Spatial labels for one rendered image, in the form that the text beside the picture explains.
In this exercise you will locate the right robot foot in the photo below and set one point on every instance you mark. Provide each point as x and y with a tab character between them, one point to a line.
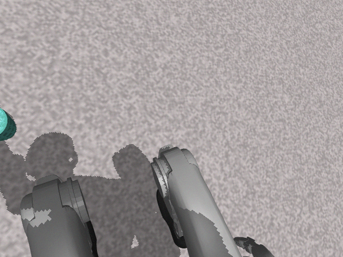
179	241

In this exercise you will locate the cup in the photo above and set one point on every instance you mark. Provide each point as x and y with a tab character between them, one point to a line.
7	126

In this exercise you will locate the right robot hand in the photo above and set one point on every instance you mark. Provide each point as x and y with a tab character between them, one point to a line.
252	247

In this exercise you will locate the left robot foot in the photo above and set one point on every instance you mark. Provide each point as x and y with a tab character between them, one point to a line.
93	238

